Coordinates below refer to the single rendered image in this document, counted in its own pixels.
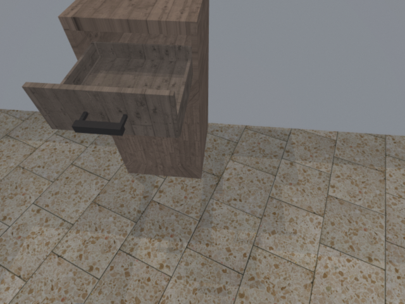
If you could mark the cabinet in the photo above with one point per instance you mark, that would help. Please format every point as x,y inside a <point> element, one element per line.
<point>168,22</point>

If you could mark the handle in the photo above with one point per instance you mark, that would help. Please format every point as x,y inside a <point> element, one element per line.
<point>94,127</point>

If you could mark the drawer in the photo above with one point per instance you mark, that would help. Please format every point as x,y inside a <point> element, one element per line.
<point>148,82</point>

